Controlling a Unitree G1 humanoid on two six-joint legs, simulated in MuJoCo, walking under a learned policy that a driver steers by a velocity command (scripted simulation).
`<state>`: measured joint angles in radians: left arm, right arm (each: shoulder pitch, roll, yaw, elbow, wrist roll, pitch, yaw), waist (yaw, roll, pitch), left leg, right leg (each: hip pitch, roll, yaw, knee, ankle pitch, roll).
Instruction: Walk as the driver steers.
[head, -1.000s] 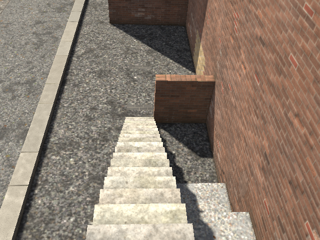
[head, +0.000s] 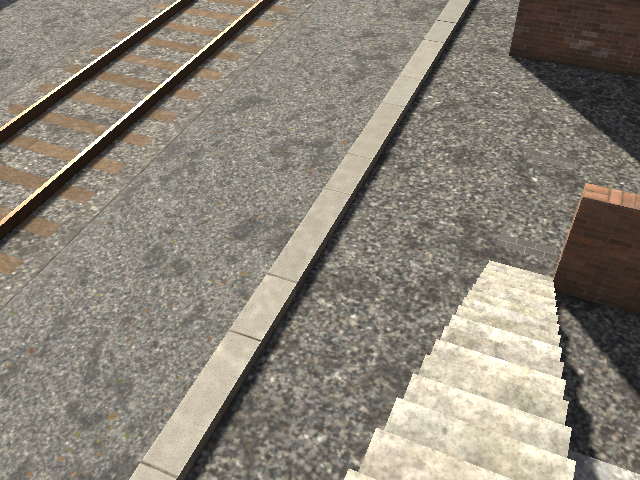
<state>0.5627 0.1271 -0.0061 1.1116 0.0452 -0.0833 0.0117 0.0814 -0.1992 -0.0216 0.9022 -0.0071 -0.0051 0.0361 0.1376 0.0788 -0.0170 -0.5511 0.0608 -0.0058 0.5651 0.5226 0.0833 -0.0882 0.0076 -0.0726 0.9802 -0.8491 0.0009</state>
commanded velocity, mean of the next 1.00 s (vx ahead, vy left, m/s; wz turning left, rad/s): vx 0.43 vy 0.00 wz -0.46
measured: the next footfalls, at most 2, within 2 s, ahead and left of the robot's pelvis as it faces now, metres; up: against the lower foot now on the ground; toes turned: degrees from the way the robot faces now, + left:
left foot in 0.08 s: +0.18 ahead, +0.12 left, -0.19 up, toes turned +5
right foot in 0.66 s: +0.37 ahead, -0.13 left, -0.38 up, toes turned -20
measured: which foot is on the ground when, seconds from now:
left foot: up 0.00-0.06, down 0.08-0.66, up 0.68-1.00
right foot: down 0.00-0.08, up 0.10-0.64, down 0.66-1.00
